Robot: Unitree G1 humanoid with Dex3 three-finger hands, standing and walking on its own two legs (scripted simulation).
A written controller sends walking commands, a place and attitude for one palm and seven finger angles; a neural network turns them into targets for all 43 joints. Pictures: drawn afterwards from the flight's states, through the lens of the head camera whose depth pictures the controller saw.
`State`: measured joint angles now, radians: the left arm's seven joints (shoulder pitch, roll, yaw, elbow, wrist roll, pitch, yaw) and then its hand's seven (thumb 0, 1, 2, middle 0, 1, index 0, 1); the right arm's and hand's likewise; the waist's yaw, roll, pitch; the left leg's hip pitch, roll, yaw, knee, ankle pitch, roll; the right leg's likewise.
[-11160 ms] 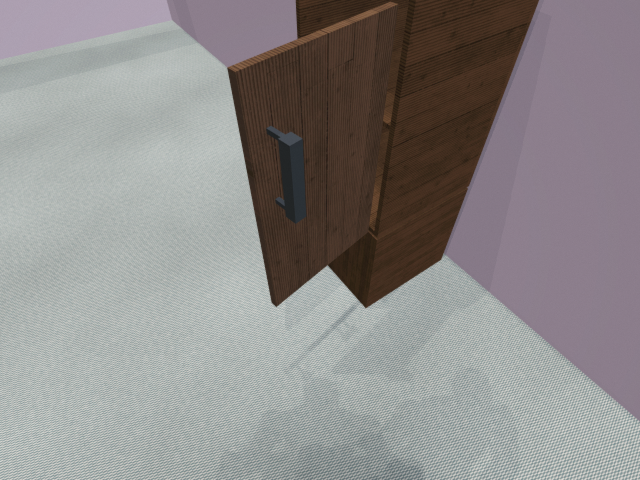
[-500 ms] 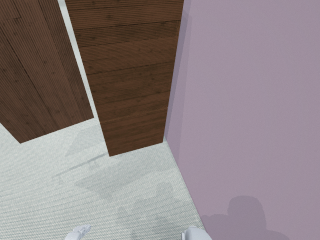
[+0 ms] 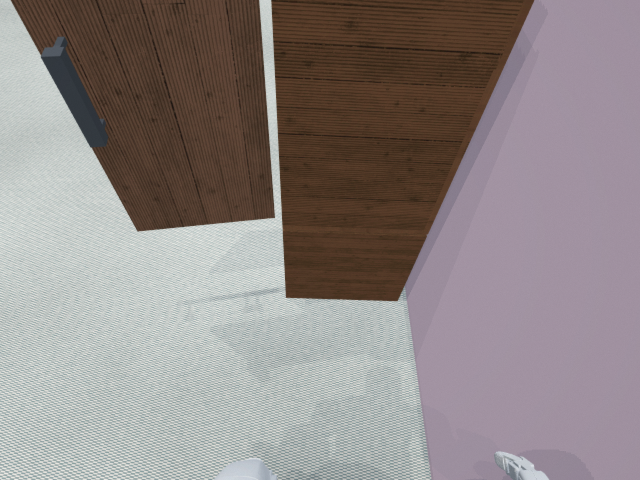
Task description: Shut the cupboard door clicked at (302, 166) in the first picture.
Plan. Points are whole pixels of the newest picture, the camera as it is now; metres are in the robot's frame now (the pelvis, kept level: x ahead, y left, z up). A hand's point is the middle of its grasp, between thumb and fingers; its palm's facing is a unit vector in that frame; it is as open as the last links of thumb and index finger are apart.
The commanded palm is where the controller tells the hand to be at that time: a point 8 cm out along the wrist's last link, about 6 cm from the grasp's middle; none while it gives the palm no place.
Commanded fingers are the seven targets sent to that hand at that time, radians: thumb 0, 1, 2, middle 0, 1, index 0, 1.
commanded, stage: turn to face it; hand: left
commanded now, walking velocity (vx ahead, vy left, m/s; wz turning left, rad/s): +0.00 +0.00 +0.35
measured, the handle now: (81, 94) +0.65 +0.45 +0.07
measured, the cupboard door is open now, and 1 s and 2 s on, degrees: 100 100 100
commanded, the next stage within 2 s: take the last steps up to it in 0.36 s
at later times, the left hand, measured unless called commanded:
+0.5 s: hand out of the picture +0.04 +0.17 -0.15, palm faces +0.18 -0.95 -0.25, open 7.4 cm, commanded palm none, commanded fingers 0.00 0.90 0.90 -0.20 -0.30 -0.20 -0.30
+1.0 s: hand out of the picture -0.02 +0.22 -0.17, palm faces +0.30 -0.94 -0.17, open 7.4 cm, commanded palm none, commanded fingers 0.00 0.90 0.90 -0.20 -0.30 -0.20 -0.30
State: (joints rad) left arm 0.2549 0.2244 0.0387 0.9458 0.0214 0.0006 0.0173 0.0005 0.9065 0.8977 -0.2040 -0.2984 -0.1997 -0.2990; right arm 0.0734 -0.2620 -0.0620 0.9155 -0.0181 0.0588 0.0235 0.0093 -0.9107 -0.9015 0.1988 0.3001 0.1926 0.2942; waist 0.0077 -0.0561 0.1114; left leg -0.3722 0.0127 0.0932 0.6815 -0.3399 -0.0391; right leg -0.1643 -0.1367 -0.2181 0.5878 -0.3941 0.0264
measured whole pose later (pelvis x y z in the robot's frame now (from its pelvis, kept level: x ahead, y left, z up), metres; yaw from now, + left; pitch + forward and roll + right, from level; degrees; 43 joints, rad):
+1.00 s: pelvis +0.06 +0.05 +0.01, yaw +14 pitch -1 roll +1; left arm 0.34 0.22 0.05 1.11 0.03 0.01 -0.01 0.01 0.91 0.90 -0.20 -0.30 -0.19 -0.30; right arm 0.21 -0.15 -0.03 0.99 -0.03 -0.05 -0.01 0.00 -0.91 -0.90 0.20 0.30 0.20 0.29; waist 0.04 -0.06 0.04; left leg -0.22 0.00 0.12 0.49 -0.26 0.04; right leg -0.43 -0.10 -0.07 1.07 -0.39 -0.01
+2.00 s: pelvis +0.23 +0.07 +0.00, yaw +13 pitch +0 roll +0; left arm 0.22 0.20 0.04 0.99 0.03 0.03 0.02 0.00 0.91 0.90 -0.20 -0.30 -0.20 -0.30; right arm 0.14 -0.21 -0.07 1.01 -0.01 0.06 -0.02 0.01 -0.91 -0.90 0.20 0.30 0.20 0.30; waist 0.00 0.02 0.06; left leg -0.41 0.06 0.04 0.70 -0.39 -0.02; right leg -0.25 -0.03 -0.05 0.60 -0.35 0.00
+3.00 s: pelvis +0.23 +0.07 +0.01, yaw +12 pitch -1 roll +1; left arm 0.28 0.16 -0.02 1.09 0.01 -0.02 0.03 0.00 0.91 0.90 -0.20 -0.30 -0.20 -0.30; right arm 0.28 -0.17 0.02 1.09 -0.01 -0.02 -0.02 0.01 -0.92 -0.90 0.20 0.30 0.20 0.29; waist 0.00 0.01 0.03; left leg -0.18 0.01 0.08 0.47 -0.26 0.01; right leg -0.17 -0.02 -0.03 0.50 -0.31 0.00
